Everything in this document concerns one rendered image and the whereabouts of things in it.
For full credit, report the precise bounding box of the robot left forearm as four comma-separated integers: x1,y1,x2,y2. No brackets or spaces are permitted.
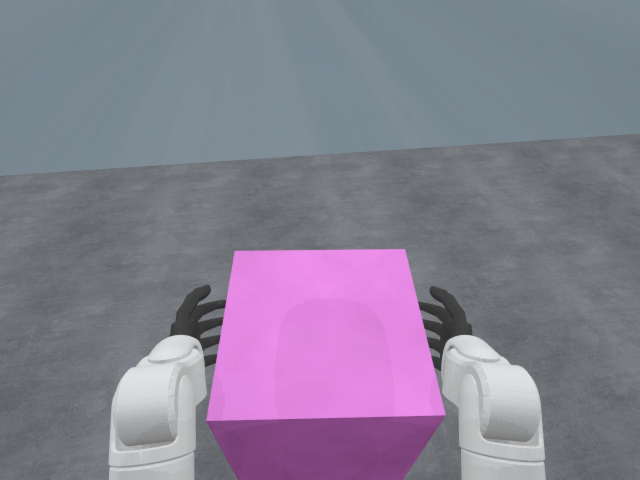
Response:
108,335,207,480

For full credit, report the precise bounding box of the left robot hand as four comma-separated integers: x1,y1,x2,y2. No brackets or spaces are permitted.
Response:
169,285,226,367

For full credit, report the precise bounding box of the carton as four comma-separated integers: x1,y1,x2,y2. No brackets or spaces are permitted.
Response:
206,249,446,480

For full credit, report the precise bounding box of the robot right forearm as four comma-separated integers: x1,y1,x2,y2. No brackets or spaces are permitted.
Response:
441,335,546,480

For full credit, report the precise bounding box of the right robot hand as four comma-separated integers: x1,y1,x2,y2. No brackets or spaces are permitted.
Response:
418,286,473,371

